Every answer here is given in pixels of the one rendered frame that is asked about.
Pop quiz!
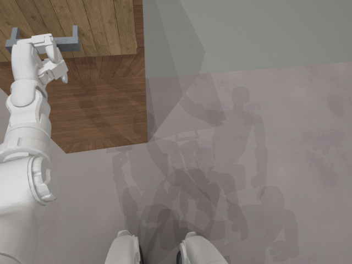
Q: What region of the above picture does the left robot thigh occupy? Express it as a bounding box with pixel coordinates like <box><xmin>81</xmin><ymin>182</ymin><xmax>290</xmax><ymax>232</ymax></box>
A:
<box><xmin>104</xmin><ymin>235</ymin><xmax>140</xmax><ymax>264</ymax></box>

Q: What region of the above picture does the cabinet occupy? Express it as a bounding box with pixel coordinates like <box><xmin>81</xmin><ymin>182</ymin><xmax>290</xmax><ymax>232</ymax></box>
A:
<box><xmin>0</xmin><ymin>0</ymin><xmax>148</xmax><ymax>154</ymax></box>

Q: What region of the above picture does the handle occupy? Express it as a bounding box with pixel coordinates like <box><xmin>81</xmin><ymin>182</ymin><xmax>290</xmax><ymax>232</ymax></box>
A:
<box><xmin>5</xmin><ymin>25</ymin><xmax>81</xmax><ymax>54</ymax></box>

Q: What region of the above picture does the drawer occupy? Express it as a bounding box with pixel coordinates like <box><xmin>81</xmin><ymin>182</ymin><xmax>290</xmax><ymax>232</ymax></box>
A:
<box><xmin>0</xmin><ymin>0</ymin><xmax>137</xmax><ymax>62</ymax></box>

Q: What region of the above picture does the robot thigh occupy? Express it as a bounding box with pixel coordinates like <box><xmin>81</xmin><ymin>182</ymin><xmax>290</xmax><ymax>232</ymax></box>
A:
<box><xmin>104</xmin><ymin>235</ymin><xmax>140</xmax><ymax>264</ymax></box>
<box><xmin>180</xmin><ymin>236</ymin><xmax>228</xmax><ymax>264</ymax></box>

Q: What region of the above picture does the left robot hand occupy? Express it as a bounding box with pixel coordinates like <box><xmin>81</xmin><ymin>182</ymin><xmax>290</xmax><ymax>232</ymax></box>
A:
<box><xmin>11</xmin><ymin>34</ymin><xmax>68</xmax><ymax>89</ymax></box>

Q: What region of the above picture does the right robot thigh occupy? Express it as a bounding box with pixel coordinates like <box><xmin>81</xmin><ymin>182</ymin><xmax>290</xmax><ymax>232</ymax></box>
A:
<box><xmin>180</xmin><ymin>236</ymin><xmax>228</xmax><ymax>264</ymax></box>

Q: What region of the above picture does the robot left forearm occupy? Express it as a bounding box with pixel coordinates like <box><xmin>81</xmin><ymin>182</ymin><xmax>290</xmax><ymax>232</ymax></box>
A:
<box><xmin>0</xmin><ymin>79</ymin><xmax>52</xmax><ymax>164</ymax></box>

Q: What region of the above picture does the robot left upper arm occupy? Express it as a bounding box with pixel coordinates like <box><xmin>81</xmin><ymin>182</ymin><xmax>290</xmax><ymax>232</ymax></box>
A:
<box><xmin>0</xmin><ymin>156</ymin><xmax>60</xmax><ymax>264</ymax></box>

